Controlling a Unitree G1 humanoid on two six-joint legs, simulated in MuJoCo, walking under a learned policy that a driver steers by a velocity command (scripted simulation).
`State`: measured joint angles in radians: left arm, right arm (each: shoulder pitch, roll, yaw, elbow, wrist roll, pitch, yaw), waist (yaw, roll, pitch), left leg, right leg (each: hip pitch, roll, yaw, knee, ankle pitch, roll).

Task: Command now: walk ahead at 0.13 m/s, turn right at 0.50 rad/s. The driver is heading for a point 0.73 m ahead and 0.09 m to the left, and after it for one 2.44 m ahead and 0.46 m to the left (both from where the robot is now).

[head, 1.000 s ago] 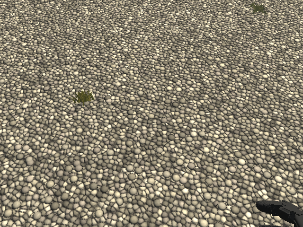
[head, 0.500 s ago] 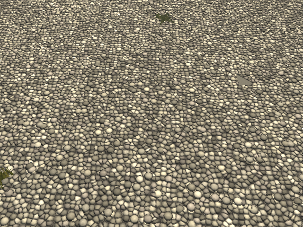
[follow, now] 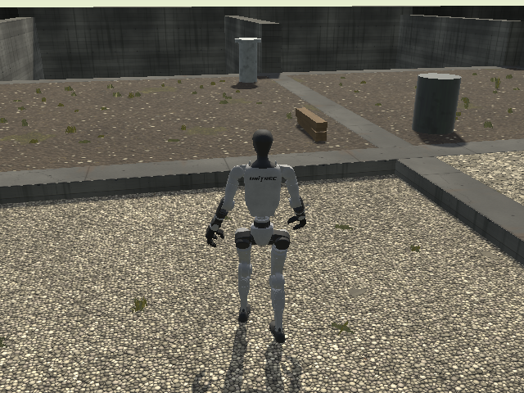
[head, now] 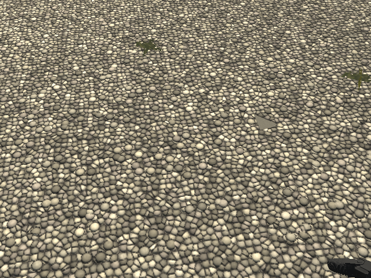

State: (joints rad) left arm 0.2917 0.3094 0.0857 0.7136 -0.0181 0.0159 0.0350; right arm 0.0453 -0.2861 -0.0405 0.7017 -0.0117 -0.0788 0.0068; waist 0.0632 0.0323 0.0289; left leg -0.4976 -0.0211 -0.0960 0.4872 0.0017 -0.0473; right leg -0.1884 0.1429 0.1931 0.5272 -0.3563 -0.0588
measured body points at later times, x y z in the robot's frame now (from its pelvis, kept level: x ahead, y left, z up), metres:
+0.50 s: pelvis +0.08 +0.00 +0.00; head +0.08 -0.01 +0.45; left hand +0.20 +0.25 -0.11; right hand +0.17 -0.27 -0.12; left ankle +0.13 +0.12 -0.73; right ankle +0.05 -0.13 -0.73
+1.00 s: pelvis +0.25 +0.00 +0.01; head +0.28 +0.00 +0.46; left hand +0.50 +0.20 -0.07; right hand +0.19 -0.27 -0.12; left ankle +0.14 +0.11 -0.73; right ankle +0.41 -0.17 -0.69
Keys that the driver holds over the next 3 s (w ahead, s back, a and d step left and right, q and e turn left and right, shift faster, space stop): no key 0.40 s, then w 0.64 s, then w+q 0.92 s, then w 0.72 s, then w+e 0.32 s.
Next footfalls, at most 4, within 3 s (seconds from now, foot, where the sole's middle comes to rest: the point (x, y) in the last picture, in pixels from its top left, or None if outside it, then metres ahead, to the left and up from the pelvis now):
0.02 left None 0.18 0.11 -0.77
0.36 right None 0.09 -0.13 -0.77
1.12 right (256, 271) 0.49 -0.17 -0.77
1.68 left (184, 197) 0.77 0.10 -0.77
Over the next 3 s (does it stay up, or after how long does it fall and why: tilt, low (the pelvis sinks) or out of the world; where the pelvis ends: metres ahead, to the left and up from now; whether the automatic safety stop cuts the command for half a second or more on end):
stays up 1.31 0.29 0.01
